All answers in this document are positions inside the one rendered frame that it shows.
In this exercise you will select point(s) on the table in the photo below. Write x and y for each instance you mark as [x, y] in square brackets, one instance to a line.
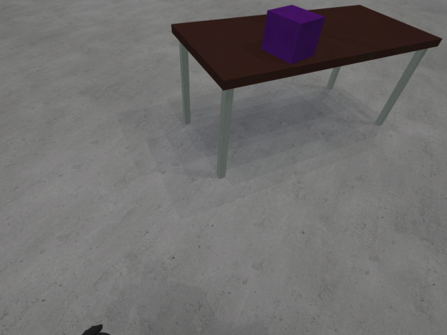
[230, 52]

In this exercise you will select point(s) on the carton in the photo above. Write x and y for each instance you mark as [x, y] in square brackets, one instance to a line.
[292, 33]

